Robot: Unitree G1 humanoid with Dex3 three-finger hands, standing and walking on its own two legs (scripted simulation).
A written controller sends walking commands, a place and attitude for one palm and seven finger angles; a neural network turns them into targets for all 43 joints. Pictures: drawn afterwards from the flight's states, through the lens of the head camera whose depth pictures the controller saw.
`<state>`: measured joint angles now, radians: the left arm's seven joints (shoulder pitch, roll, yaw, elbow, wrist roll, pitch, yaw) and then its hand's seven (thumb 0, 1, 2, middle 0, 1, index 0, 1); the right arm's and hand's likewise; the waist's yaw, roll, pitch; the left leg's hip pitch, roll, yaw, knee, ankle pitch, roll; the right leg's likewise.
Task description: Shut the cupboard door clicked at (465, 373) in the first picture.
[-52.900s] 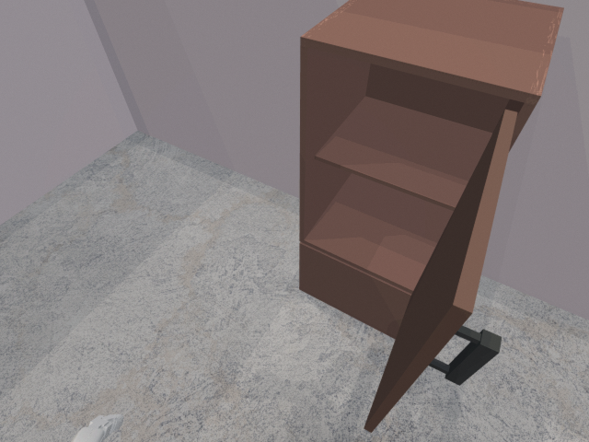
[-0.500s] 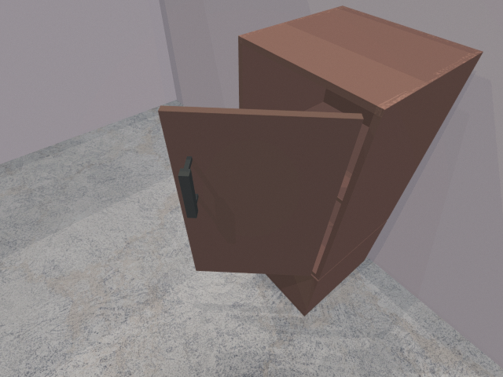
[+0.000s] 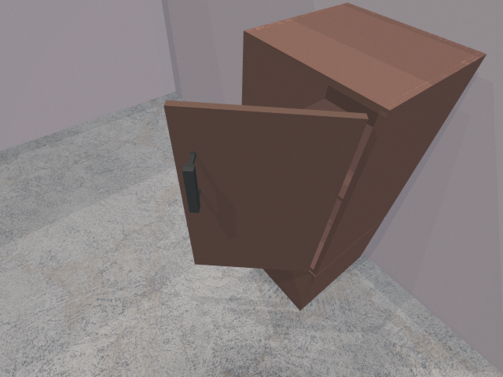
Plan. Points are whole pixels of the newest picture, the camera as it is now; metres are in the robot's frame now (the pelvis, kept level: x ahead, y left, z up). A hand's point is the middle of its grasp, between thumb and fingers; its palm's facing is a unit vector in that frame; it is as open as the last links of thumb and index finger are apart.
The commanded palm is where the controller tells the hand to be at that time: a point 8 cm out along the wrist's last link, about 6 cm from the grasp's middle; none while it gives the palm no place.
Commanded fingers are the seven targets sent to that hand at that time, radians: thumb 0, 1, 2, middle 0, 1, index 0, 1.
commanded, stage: look again from close up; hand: left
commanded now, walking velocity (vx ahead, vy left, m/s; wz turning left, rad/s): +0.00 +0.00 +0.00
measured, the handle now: (193, 182) +0.49 +0.15 -0.01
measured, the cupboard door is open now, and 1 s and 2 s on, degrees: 48 48 48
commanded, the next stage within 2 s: raise the hand and make a fist in 0.44 s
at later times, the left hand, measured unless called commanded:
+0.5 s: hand out of the picture +0.01 +0.15 -0.18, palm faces -0.01 -0.99 -0.15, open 7.4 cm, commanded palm none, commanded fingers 0.00 0.90 0.90 -0.20 -0.30 -0.20 -0.30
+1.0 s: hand (163, 369) +0.15 +0.15 -0.08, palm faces +0.08 -1.00 +0.01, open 6.0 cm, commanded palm +0.14 +0.20 -0.05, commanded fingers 0.00 0.90 0.90 -0.62 -0.76 -0.62 -0.76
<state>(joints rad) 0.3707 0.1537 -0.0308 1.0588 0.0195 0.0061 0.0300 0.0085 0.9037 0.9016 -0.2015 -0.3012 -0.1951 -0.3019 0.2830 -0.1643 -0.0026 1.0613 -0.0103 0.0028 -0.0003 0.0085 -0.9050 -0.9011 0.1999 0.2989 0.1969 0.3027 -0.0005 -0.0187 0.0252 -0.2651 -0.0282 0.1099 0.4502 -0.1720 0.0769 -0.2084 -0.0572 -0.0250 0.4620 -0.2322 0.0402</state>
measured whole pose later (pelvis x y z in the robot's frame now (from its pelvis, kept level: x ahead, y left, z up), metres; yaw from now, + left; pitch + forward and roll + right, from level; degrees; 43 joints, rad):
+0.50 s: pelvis +0.01 -0.01 +0.00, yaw -1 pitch -2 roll +0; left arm 0.31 0.14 -0.03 1.08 0.02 -0.01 0.04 0.01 0.90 0.90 -0.20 -0.30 -0.19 -0.30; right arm 0.27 -0.14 0.00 1.12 -0.01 -0.01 -0.01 0.01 -0.92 -0.90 0.20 0.30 0.20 0.30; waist -0.01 -0.03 0.03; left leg -0.23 -0.02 0.11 0.43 -0.18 0.06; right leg -0.18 -0.04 -0.02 0.44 -0.24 0.03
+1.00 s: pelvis -0.01 -0.04 -0.10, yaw +3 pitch +12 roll -1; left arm 0.54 0.21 0.12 0.04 -0.27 -0.48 -0.28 0.02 0.90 0.90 -0.45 -0.57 -0.45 -0.57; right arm 0.15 -0.26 -0.06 0.47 0.03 -0.25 -0.01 0.02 -0.90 -0.90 0.20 0.30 0.20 0.30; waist 0.02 -0.02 -0.14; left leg -0.95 0.03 0.01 1.23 -0.49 0.02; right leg -0.86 -0.01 -0.10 1.22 -0.58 -0.04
